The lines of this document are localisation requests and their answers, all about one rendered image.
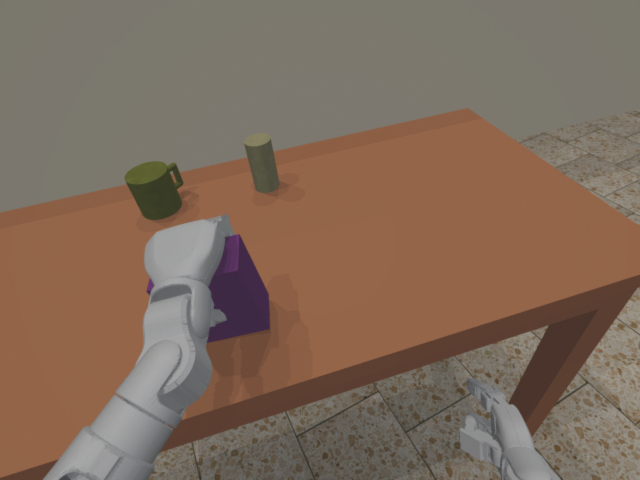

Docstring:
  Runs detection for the left robot forearm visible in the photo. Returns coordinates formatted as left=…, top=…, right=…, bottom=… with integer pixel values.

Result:
left=43, top=278, right=212, bottom=480

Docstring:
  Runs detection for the robot right hand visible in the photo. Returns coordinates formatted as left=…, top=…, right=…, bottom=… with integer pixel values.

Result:
left=459, top=378, right=535, bottom=472

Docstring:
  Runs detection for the robot left hand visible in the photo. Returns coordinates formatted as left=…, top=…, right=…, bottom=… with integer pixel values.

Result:
left=144, top=214, right=235, bottom=327

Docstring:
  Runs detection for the sponge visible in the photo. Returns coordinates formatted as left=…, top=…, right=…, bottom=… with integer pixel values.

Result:
left=146, top=234, right=270, bottom=343

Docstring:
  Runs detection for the table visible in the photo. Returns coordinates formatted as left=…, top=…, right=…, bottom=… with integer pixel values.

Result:
left=0, top=108, right=640, bottom=480

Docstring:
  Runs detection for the right robot forearm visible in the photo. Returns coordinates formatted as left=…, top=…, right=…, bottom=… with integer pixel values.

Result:
left=500, top=447, right=561, bottom=480

